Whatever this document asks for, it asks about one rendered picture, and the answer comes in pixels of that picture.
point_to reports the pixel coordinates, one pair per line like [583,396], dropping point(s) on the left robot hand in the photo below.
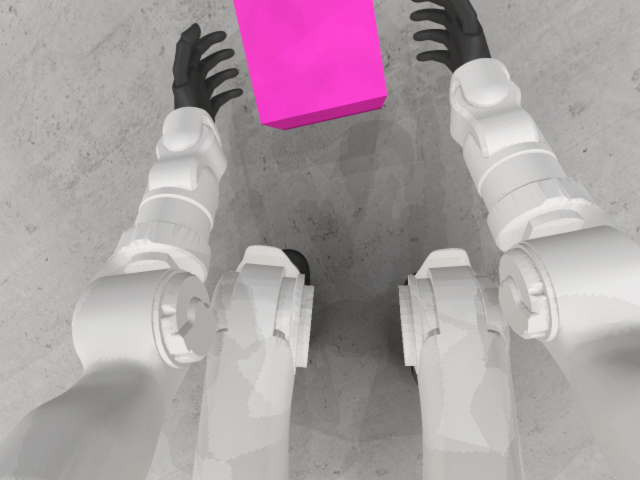
[190,88]

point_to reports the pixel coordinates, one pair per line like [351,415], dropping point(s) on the robot right upper arm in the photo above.
[579,294]

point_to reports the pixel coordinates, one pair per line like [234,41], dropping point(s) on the right robot forearm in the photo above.
[524,188]

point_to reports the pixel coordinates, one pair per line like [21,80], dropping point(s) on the right robot hand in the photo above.
[463,37]

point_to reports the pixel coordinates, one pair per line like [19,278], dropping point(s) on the robot thigh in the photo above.
[469,421]
[244,421]

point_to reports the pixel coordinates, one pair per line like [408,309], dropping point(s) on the left robot forearm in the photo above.
[177,211]

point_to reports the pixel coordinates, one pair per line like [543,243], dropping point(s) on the robot right thigh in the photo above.
[469,421]

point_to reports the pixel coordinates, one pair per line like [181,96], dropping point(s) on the robot left upper arm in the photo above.
[136,335]

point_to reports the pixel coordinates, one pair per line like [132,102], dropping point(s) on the robot left thigh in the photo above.
[244,421]

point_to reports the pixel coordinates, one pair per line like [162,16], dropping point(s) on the carton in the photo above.
[311,61]

